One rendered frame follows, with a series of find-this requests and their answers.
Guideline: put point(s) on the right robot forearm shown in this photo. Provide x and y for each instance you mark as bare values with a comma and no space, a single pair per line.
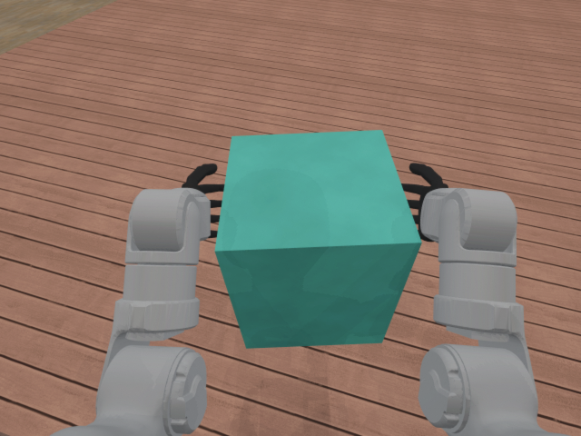
476,232

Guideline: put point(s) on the right robot hand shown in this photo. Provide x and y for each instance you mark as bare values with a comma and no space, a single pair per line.
433,179

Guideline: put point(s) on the carton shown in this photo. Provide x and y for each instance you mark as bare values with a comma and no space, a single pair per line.
316,239

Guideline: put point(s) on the left robot hand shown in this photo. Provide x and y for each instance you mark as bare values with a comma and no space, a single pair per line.
192,182

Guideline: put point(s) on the left robot forearm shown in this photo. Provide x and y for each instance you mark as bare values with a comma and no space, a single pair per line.
165,228

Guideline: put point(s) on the right robot upper arm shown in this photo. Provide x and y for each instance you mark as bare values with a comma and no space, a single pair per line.
478,391

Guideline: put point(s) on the left robot upper arm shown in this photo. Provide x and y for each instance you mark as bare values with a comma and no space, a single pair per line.
149,391

